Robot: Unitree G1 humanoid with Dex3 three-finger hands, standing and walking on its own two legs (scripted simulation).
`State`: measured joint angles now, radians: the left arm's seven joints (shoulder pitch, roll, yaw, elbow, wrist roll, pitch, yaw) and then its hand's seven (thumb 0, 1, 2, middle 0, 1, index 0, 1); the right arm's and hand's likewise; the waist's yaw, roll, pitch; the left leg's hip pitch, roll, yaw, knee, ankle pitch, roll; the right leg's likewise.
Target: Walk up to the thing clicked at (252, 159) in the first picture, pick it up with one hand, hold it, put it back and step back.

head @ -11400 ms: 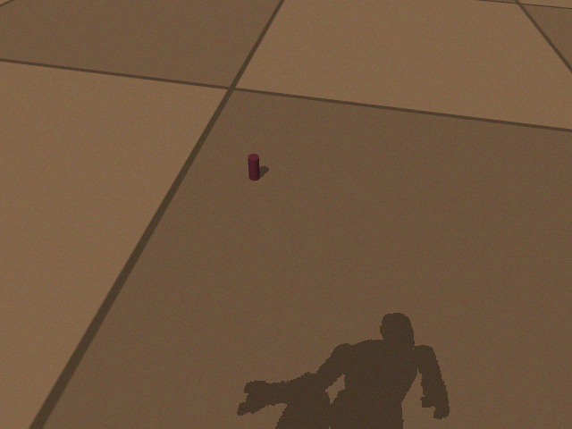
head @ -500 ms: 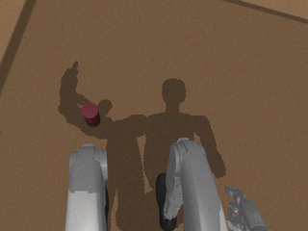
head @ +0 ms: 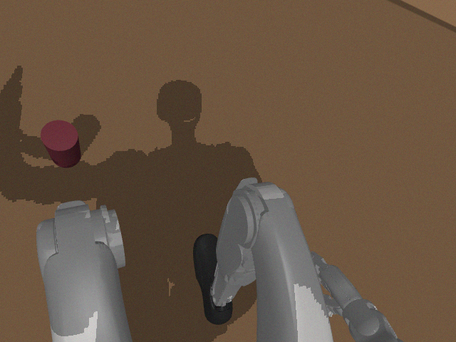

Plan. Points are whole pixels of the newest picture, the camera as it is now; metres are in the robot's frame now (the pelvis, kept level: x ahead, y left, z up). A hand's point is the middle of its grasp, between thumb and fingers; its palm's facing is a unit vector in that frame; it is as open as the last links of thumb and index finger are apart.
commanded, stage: close in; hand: left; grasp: from the side
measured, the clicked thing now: (63, 146) +0.46 +0.20 -0.25
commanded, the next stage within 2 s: close in 0.70 s
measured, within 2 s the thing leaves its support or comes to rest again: neither
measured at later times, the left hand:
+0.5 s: hand (47, 152) +0.43 +0.22 -0.20, palm faces -0.05 -1.00 +0.01, open 17.0 cm
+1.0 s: hand (64, 155) +0.43 +0.20 -0.22, palm faces -0.02 -1.00 -0.01, open 13.6 cm
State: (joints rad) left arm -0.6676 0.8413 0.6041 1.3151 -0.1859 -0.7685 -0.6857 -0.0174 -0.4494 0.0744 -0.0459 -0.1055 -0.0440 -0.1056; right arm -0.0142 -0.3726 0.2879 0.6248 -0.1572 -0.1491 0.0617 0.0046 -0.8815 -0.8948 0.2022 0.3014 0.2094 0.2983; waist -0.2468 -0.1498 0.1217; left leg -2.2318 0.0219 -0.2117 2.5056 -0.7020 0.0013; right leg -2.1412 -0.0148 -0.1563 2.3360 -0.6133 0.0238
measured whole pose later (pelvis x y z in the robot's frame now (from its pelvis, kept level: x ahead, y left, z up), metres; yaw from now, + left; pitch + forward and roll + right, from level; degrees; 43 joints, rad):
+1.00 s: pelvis -0.01 +0.02 -0.03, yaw -6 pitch +12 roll -20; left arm -0.68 0.84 0.30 1.54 -0.04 -1.17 -0.08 -0.01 -0.05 0.28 -0.27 -0.26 -0.27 -0.26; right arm -0.19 -0.38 0.56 0.56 -0.39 -0.03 0.15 0.00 -0.90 -0.90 0.20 0.30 0.21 0.30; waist -0.30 -0.30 0.33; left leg -2.20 0.00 -0.40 2.66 -0.72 0.00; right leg -2.03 0.03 -0.29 2.35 -0.58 0.07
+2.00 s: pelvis -0.01 +0.02 -0.02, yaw -7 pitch +13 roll -21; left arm -0.68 0.82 0.24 1.46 0.00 -1.15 0.06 0.04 -0.02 1.00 -0.81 -1.03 -0.85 -1.05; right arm -0.21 -0.35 0.54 0.58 -0.40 -0.03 0.18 0.00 -0.93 -0.91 0.20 0.30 0.21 0.30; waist -0.28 -0.30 0.33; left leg -2.20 0.00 -0.42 2.64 -0.73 0.00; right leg -2.02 0.04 -0.31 2.31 -0.58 0.07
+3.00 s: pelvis +0.01 -0.01 +0.03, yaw +3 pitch +31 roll -8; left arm -0.64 0.45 0.21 0.87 -0.10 -0.61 -0.19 0.01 -0.14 1.16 -0.86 -1.08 -0.88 -1.09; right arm 0.06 -0.30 0.11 0.64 -0.08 0.07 0.10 0.00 -0.91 -0.90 0.20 0.30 0.21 0.30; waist -0.16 -0.01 -0.05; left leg -2.23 0.01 -0.14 2.39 -0.70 -0.01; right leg -2.17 -0.03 -0.10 2.28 -0.65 0.01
